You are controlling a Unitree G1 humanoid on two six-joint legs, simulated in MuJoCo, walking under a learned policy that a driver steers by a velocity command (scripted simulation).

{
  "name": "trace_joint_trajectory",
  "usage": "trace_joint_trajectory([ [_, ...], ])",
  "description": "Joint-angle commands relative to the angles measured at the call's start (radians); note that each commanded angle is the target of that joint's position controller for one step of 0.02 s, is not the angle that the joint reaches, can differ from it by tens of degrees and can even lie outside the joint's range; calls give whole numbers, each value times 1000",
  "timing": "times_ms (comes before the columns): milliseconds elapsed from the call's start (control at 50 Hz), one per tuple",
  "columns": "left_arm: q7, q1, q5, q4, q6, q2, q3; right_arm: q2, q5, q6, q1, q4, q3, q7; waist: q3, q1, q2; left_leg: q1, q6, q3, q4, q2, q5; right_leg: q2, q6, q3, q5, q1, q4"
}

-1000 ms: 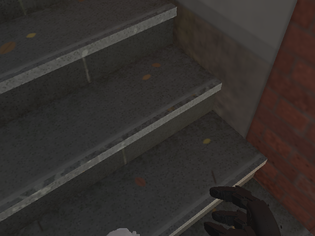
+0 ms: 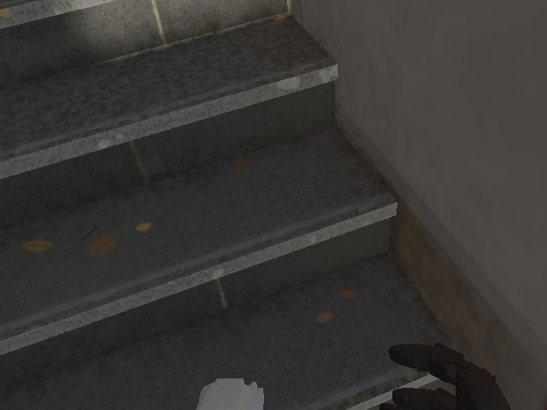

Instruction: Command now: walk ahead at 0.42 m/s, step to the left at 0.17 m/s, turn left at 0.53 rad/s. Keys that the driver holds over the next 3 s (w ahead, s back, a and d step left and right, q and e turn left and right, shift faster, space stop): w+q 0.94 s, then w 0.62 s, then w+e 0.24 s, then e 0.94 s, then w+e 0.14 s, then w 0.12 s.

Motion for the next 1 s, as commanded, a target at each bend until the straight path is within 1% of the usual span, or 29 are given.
trace_joint_trajectory([
  [20, 48, 108, -25, -28, 8, 259, 81, -1, -8, -11, -256, -154, 12, 4, 129, 25, -228, -9, -1, 104, -289, 91, -189, -220, -176, 83, 229, 25, -406],
  [60, 44, 95, -38, -19, 19, 275, 98, 42, -13, -13, -197, -117, 14, 32, 67, 3, -176, 120, 44, 161, -350, 74, -307, -243, -174, -23, 606, 155, -335],
  [80, 34, 3, -28, -45, 22, 299, 101, 29, 6, -18, -149, -109, 5, 34, 67, -52, -197, 322, 76, 186, -491, 49, -400, -208, -156, -90, 914, 44, -281],
  [120, 20, -54, -29, -82, 12, 389, 125, -41, -18, -20, -31, -83, -34, 20, -51, -101, -307, 588, 102, 257, -619, -71, -547, -241, -218, -71, 1555, 63, -145],
  [160, 14, -113, -61, -126, 20, 429, 142, -142, -14, -14, 148, -31, -97, 1, -162, -171, -426, 805, 152, 197, -1003, -180, -553, -207, -232, -55, 1746, 159, 146],
  [180, 8, -194, -59, -192, -2, 413, 145, -233, -26, 1, 296, 14, -134, -7, -210, -234, -330, 1099, 236, -127, -1182, -108, -525, -169, -200, 12, 1515, -188, 455],
  [200, -28, -351, -26, -304, -48, 294, 117, -420, -52, 7, 469, 77, -188, -34, -244, -259, 204, 1305, 374, -802, -1646, 99, -830, 74, -133, 110, 198, -703, 911],
  [220, -74, -458, -27, -323, -87, 246, 128, -412, -42, -26, 410, 92, -180, -52, -223, -225, 185, 1219, 322, -1065, -1841, 193, -902, 126, -142, 394, 28, -867, 1363],
  [240, -104, -479, -36, -364, -102, 162, 103, -316, -34, -51, 419, 132, -142, -44, -92, -165, 103, 1110, 256, -999, -1815, 208, -827, 114, -162, 394, 81, -987, 1559],
  [280, -102, -388, 4, -338, -103, 96, 66, -165, -18, -67, 348, 199, -110, -11, 60, -27, -126, 836, 157, -696, -1710, 141, -628, 74, -153, 336, 157, -976, 1558],
  [340, -90, -280, -12, -336, -68, 51, 24, -102, -28, -61, 286, 265, -89, 9, 97, 57, -53, 775, 99, -454, -1664, 50, -391, 54, -132, 297, 173, -1021, 1646],
  [400, -49, -407, 10, -380, -52, 65, 6, -151, -20, -74, 252, 235, -95, 12, 137, 40, -126, 641, 61, -326, -1656, 6, -184, 60, -92, 205, 315, -1021, 1491],
  [460, -43, -471, -17, -380, -51, 20, -9, -157, -28, -105, 460, 345, -81, 26, 97, -33, 12, 826, 167, -428, -1696, 75, -204, 82, -77, 162, 231, -1260, 1813],
  [480, -48, -540, -16, -416, -59, 2, -23, -154, -31, -101, 531, 374, -80, 26, 114, -65, -4, 939, 146, -456, -1688, 86, -187, 62, -81, 171, 216, -1376, 1798],
  [500, -52, -694, -10, -467, -67, -7, -42, -162, -6, -92, 570, 397, -81, 21, 135, -117, -22, 993, 108, -455, -1723, 56, -236, 69, -74, 133, 172, -1431, 1664],
  [560, -70, -920, -22, -575, -84, 18, -60, -144, 9, -73, 696, 435, -82, -35, 149, -198, 46, 1018, 174, -506, -1920, 115, -7, 98, -29, 8, 130, -1347, 1352],
  [580, -69, -994, -18, -612, -88, -24, -72, -124, 29, -65, 715, 455, -86, -63, 144, -195, 62, 1026, 194, -477, -2001, 151, 145, 81, -36, 8, 17, -1225, 1224],
  [600, -66, -834, -27, -572, -84, 10, -49, -143, 24, -77, 576, 415, -89, -68, 41, -80, 162, 1036, 195, -340, -1981, 131, 493, 104, -83, -9, -29, -927, 1050],
  [620, -59, -751, -24, -585, -95, 90, -10, -169, 18, -88, 558, 411, -94, -75, -123, -5, 272, 981, 187, -261, -1889, 74, 1176, 191, -127, -61, -109, -508, 855],
  [640, -60, -546, -18, -539, -95, 208, 59, -253, -10, -108, 531, 403, -114, -71, -292, 110, 334, 1092, 195, -269, -1704, 123, 1728, 209, -159, 22, -131, -271, 854],
  [660, -59, -337, -22, -446, -82, 285, 84, -311, 6, -131, 439, 386, -128, -64, -391, 182, 260, 1155, 218, -258, -1524, 147, 2005, 190, -169, 159, -108, -110, 705],
  [680, -54, -110, -17, -385, -74, 379, 113, -305, -19, -163, 315, 325, -135, -47, -445, 249, 196, 1130, 217, -345, -1269, 145, 1606, 89, -209, 427, -97, 100, 391],
  [700, -60, -62, 31, -320, -67, 393, 128, -92, -25, -186, 388, 288, -94, -16, -545, 115, -393, 770, 144, -352, -853, -131, 208, -222, -371, 936, 101, 467, 170],
  [720, -28, -50, 25, -301, -43, 323, 124, -109, -28, -183, 388, 291, -102, 9, -551, 127, -423, 613, 64, -358, -458, -196, -41, -318, -424, 1269, 182, 427, -29],
  [760, -20, -139, -47, -195, -18, 177, 104, -101, -8, -146, 218, 215, -103, 25, -134, 76, -60, 416, 27, -163, -164, -120, -62, -243, -320, 863, 185, 111, 51],
  [780, -30, -161, -35, -138, -21, 114, 97, -56, -6, -130, 204, 210, -92, 24, -1, 20, 24, 385, 61, -148, -119, -79, -59, -216, -277, 686, 81, -66, 73],
  [860, -76, -130, -8, 1, -31, -6, 72, 81, 43, -106, 227, 132, -37, -2, 141, -78, -65, 156, 160, -160, 90, -31, -16, -121, -179, 310, 38, -180, -54],
  [920, -71, -201, 1, -30, -12, 54, 69, 85, 41, -68, 193, 76, -22, -1, 165, -125, -91, 36, 105, -134, -20, 10, 39, -108, -154, 139, 18, -274, -69],
  [1000, -52, -55, -1, -22, -14, 138, 64, 96, 33, -47, 54, -6, -1, -30, 201, -50, -175, -251, 36, -125, 246, 21, 1, -202, -196, 189, -25, -148, -152],
])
